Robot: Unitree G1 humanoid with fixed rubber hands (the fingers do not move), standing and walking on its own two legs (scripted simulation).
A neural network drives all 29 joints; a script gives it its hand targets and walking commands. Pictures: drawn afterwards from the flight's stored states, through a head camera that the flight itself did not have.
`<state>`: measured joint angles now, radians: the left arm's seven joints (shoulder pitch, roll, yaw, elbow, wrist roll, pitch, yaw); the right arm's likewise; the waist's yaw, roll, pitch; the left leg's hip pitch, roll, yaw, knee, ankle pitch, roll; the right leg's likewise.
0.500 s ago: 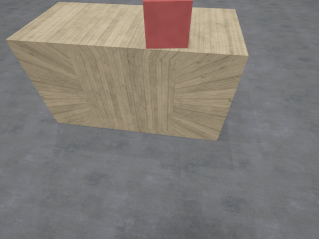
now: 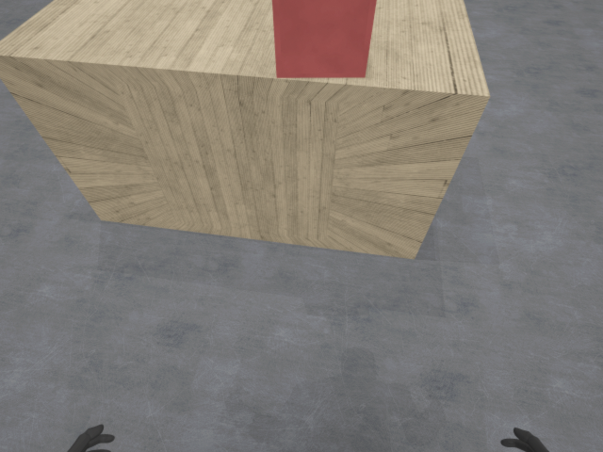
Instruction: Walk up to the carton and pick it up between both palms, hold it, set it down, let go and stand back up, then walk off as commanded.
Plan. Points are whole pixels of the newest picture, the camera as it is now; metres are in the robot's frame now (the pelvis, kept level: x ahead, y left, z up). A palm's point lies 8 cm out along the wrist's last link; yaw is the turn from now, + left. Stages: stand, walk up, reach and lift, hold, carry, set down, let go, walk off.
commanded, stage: walk off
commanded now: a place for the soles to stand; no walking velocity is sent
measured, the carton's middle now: (321, 14) +1.04 +0.00 +0.07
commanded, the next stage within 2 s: stand in 0.46 s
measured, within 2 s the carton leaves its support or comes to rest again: neither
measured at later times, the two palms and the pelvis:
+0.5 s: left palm out of the picture +0.07 +0.31 -0.09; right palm out of the picture +0.09 -0.29 -0.11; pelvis -0.01 +0.01 +0.00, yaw +0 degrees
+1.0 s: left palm out of the picture +0.03 +0.30 -0.09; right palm out of the picture +0.02 -0.30 -0.09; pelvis -0.07 +0.00 +0.02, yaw +0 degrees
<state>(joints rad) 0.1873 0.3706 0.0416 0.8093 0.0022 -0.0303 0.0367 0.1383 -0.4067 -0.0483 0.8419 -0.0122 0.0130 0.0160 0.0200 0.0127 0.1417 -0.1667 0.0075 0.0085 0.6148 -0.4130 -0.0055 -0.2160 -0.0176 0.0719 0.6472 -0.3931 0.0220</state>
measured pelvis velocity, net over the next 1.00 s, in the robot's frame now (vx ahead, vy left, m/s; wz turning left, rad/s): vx -0.07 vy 0.00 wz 0.00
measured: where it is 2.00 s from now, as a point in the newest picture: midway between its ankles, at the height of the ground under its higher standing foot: outside the picture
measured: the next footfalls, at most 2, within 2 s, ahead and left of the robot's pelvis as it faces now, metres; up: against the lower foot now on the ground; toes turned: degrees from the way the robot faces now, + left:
none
